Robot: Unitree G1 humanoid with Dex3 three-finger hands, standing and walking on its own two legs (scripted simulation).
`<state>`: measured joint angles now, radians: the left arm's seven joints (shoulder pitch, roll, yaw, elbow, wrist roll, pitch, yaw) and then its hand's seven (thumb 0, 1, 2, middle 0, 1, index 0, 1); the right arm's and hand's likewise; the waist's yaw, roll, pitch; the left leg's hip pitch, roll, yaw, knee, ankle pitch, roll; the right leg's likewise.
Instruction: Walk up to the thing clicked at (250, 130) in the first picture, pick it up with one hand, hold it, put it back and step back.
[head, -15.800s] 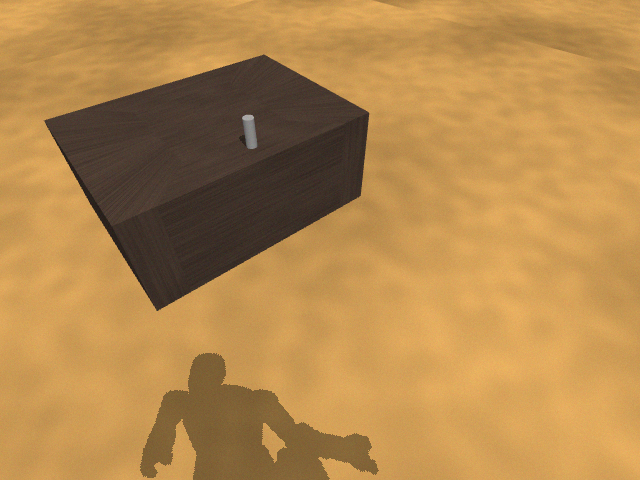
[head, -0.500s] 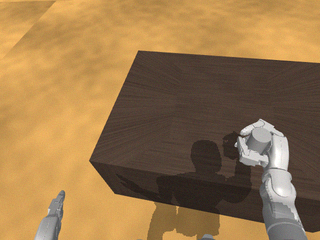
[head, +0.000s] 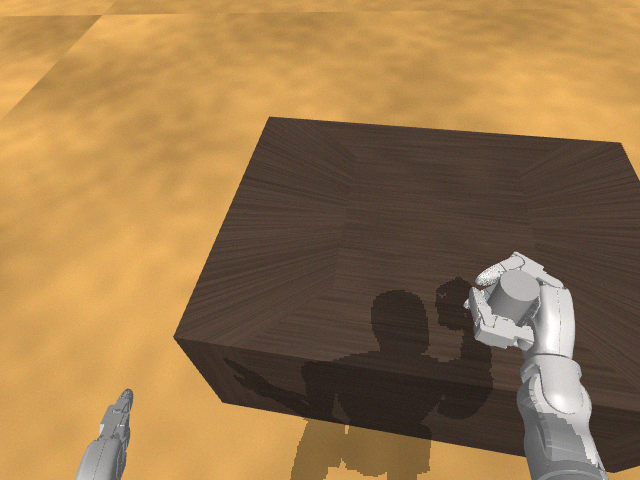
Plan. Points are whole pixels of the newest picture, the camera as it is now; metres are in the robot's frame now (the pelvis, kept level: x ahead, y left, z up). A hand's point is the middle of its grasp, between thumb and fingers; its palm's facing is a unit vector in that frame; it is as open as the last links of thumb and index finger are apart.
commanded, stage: hold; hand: right
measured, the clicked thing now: (503, 310) +0.35 -0.19 +0.03
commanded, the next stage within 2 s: none
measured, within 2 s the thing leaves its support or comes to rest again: neither
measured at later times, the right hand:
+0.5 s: hand (505, 311) +0.33 -0.18 +0.06, palm faces +0.17 +0.99 -0.01, open 5.2 cm
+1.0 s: hand (500, 308) +0.33 -0.17 +0.07, palm faces +0.16 +0.99 -0.01, open 5.2 cm
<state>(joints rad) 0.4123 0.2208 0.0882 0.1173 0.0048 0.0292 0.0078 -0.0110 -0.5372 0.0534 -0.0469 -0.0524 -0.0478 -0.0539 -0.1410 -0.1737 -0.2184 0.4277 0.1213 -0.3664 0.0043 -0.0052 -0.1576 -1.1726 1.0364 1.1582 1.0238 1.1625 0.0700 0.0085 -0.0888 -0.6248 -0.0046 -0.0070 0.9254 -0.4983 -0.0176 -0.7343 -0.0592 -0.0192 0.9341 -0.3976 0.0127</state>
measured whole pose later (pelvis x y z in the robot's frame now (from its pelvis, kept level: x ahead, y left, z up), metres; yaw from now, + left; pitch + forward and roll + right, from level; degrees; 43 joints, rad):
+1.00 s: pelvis +0.00 +0.00 +0.02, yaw +0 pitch +8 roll +1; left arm 0.35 0.21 0.09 0.27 -0.01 0.01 0.03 -0.01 -0.52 0.05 -0.05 -0.06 -0.06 -0.06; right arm -0.10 -0.17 -0.18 0.38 0.14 -0.34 0.00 -0.01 -0.16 -1.17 1.04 1.16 1.02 1.17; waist 0.05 0.01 -0.06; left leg -0.51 0.00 -0.01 0.83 -0.45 -0.02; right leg -0.61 -0.05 -0.03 0.83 -0.35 0.01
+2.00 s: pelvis -0.01 +0.00 +0.02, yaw +0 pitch +7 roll +1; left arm 0.34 0.21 0.09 0.31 -0.01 0.00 0.03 -0.01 -0.53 0.05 -0.05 -0.06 -0.06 -0.06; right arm -0.10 -0.16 -0.17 0.40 0.14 -0.35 0.00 -0.01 -0.16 -1.18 1.04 1.16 1.02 1.17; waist 0.05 0.00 -0.05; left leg -0.50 0.01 -0.01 0.81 -0.44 -0.02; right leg -0.60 -0.05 -0.03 0.81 -0.34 0.01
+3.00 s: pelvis -0.01 +0.00 +0.01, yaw +0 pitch +8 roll +0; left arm 0.33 0.20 0.07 0.29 0.00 -0.01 0.03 -0.01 -0.53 0.06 -0.05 -0.06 -0.06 -0.06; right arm -0.14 -0.16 -0.21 0.50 0.14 -0.38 0.01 -0.01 -0.16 -1.18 1.04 1.16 1.02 1.17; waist 0.06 0.01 -0.06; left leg -0.54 0.00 -0.01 0.84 -0.45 -0.02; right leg -0.64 -0.05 -0.03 0.84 -0.34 0.01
